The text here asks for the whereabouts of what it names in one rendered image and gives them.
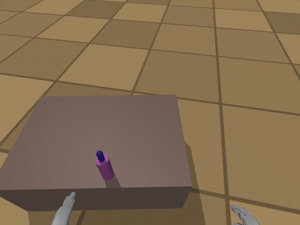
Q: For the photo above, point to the right robot hand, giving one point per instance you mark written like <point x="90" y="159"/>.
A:
<point x="244" y="215"/>

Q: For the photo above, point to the bottle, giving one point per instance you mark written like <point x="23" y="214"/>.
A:
<point x="103" y="163"/>

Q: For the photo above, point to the left robot hand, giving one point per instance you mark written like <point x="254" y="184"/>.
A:
<point x="63" y="214"/>

